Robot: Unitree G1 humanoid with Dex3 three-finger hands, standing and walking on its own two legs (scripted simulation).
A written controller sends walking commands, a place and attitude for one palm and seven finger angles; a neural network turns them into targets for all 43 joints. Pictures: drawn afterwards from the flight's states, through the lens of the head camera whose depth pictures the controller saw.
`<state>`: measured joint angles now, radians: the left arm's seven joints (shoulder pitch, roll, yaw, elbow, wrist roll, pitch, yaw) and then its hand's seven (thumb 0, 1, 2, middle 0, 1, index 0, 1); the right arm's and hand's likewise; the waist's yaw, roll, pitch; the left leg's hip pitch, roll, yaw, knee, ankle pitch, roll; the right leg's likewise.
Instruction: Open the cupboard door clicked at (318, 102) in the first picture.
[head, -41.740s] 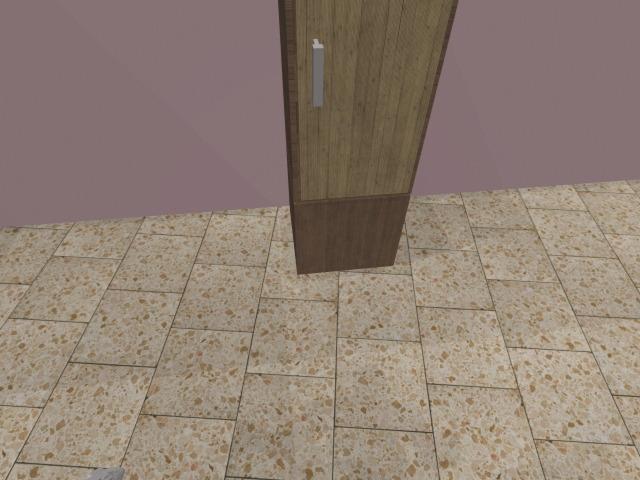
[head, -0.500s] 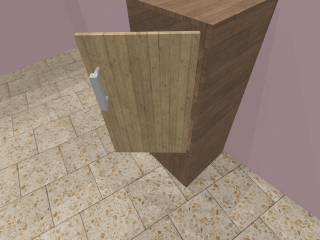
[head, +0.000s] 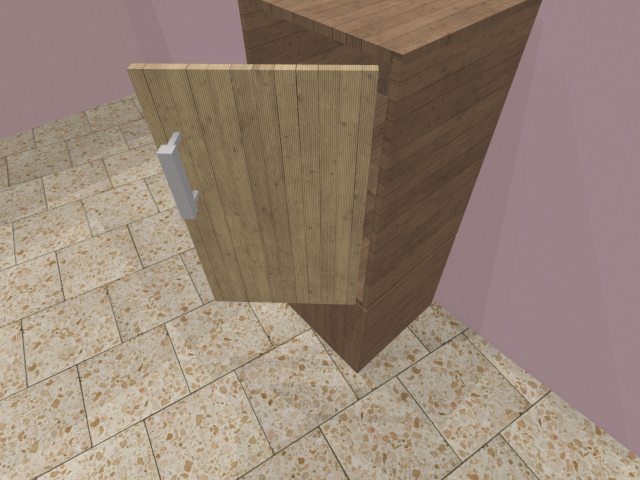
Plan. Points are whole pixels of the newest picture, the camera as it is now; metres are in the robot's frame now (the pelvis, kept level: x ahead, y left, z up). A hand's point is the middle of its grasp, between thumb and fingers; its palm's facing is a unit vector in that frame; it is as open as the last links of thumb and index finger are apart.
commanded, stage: look again from close up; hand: left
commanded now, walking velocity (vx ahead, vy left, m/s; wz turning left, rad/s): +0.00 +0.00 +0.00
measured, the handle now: (182, 176) +0.56 +0.26 +0.07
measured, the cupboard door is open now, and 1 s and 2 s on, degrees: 46 46 46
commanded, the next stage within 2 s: raise the hand with hooked fingers in 0.60 s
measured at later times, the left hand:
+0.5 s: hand out of the picture +0.02 +0.17 -0.17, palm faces +0.03 -0.98 -0.18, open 7.4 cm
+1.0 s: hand (191, 385) +0.23 +0.17 +0.01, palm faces +0.01 -1.00 +0.01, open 7.9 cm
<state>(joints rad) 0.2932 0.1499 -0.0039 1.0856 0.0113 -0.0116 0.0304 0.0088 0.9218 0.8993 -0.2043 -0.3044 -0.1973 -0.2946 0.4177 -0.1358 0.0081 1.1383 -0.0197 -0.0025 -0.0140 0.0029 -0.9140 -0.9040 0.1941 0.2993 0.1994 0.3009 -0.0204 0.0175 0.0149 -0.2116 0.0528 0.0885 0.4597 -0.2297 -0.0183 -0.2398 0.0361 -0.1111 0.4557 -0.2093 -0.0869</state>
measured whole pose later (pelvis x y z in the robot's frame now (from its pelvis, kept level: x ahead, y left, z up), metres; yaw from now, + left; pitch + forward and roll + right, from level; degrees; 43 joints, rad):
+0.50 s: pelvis +0.03 +0.01 +0.00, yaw +0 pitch -1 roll +1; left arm 0.31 0.12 -0.02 1.14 0.02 -0.03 0.04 0.01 0.91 0.90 -0.20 -0.30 -0.20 -0.29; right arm 0.29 -0.13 0.01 1.15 -0.01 -0.03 -0.04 0.02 -0.93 -0.90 0.20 0.30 0.20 0.30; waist 0.01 0.00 0.01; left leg -0.13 0.03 0.10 0.41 -0.25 -0.01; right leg -0.18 0.02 -0.09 0.44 -0.24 -0.06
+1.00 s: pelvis +0.01 +0.02 -0.04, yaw +1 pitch +8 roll +1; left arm 0.34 0.12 0.06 0.16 -0.20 -0.51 -0.18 0.02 0.77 0.83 -0.21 -0.41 -0.20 -0.40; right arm 0.19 -0.28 -0.07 0.65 0.01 -0.29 0.00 0.01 -0.92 -0.90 0.20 0.30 0.20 0.30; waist -0.02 -0.01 -0.12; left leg -0.54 0.01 0.09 0.82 -0.41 0.01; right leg -0.59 -0.03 -0.10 0.85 -0.40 -0.05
